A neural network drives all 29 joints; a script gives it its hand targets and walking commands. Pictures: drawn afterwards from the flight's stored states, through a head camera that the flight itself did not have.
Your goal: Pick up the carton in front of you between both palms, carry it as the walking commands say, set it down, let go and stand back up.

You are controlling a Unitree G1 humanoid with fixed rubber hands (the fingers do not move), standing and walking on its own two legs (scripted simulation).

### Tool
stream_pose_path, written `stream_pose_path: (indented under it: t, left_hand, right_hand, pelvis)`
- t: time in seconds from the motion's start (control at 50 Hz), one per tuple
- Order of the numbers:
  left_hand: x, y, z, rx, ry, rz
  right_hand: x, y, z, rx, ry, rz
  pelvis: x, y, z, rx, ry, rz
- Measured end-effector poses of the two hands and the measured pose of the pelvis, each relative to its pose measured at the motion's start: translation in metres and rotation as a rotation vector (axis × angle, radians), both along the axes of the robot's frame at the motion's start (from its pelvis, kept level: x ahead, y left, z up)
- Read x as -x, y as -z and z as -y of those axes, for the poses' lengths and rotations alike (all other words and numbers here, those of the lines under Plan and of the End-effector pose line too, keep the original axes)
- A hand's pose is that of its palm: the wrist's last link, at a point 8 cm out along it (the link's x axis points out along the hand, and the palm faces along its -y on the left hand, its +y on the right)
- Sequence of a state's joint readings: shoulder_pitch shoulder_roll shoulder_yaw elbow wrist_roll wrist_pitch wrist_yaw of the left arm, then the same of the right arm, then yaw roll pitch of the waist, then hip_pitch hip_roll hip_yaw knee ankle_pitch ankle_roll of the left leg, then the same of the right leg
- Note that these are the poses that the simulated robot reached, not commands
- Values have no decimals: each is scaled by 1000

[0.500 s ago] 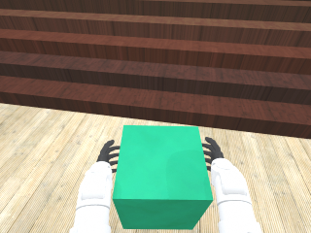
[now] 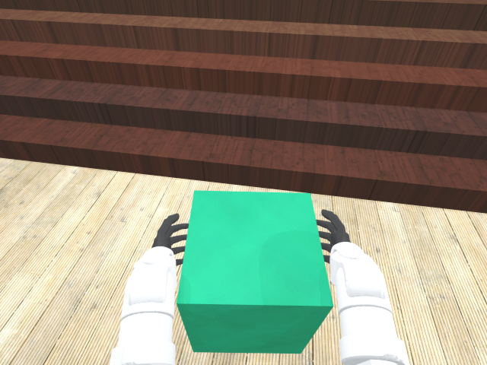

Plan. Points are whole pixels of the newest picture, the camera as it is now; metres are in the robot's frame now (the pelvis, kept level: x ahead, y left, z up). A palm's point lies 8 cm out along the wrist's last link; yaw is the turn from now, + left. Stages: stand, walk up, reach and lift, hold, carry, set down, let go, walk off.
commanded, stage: hold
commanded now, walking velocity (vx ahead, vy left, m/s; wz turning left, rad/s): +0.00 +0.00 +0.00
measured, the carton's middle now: (249, 275) +0.29 +0.00 -0.03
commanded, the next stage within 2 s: carry in 0.46 s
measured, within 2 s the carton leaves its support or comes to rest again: neither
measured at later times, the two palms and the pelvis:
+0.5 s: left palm (164, 256) +0.29 +0.15 +0.05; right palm (339, 251) +0.29 -0.15 +0.05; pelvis +0.01 +0.00 +0.00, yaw +0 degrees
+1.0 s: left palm (174, 187) +0.43 +0.15 +0.07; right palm (324, 184) +0.43 -0.15 +0.08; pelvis +0.17 +0.00 -0.01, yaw -3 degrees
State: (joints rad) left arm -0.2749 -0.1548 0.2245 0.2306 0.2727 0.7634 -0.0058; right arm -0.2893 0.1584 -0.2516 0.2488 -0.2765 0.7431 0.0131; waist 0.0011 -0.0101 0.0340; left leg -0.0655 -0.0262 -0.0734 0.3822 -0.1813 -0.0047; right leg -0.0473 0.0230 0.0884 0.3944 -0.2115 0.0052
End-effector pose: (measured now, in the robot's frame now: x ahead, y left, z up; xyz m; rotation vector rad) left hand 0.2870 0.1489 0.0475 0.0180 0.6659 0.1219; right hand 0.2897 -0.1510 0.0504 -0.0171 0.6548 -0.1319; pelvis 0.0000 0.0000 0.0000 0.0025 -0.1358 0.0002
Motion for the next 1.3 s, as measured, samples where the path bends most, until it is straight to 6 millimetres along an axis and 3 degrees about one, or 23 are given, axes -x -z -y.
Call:
stream_pose_path:
  t: [0.52,0.64,0.76,0.88,0.96,1.02,1.14,1.22,1.3]
  left_hand:
    - [-2,1,2,-16,6,-3]
    - [-23,-12,16,-7,14,38]
    - [-50,-26,34,10,5,7]
    - [-90,-38,20,27,-33,-8]
    - [-125,-31,4,52,-46,13]
    - [-150,-26,2,59,-39,-39]
    - [-220,-36,17,64,15,-88]
    - [-275,-41,32,65,30,-68]
    - [-331,-35,49,53,26,-48]
  right_hand:
    - [-3,2,2,8,-9,-3]
    - [-15,-7,16,-15,22,38]
    - [-43,-23,33,-34,42,8]
    - [-89,-36,19,-64,45,-7]
    - [-125,-32,3,-49,35,15]
    - [-146,-26,1,-47,49,-37]
    - [-197,-35,16,-60,119,-82]
    - [-248,-41,31,-69,139,-60]
    - [-307,-34,48,-77,133,-42]
  pelvis:
    - [-10,1,2,-3,9,-67]
    - [-25,6,12,-2,45,-144]
    - [-60,0,23,-17,9,-202]
    - [-107,-3,15,-36,13,-234]
    - [-149,13,3,-34,36,-227]
    - [-176,11,-2,-30,61,-228]
    - [-234,-3,-1,-3,66,-233]
    - [-282,-3,10,5,64,-233]
    - [-340,7,27,3,61,-223]
